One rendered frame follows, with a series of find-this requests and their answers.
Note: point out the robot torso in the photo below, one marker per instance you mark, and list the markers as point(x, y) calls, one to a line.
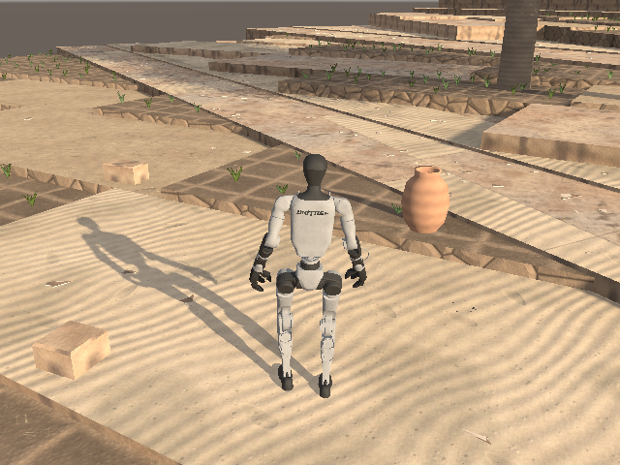
point(311, 234)

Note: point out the right robot hand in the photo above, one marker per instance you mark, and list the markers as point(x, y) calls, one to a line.
point(354, 274)

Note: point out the robot head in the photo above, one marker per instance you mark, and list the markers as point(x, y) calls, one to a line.
point(314, 168)

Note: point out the left robot forearm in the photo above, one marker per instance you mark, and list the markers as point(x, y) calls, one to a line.
point(262, 256)

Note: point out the left robot hand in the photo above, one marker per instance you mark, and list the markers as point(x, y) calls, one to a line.
point(255, 276)

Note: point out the robot right upper arm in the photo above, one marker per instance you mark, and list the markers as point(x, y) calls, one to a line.
point(343, 206)

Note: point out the right robot forearm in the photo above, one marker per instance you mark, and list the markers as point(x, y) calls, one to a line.
point(356, 257)

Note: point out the robot left upper arm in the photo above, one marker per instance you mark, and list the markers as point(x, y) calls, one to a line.
point(282, 203)

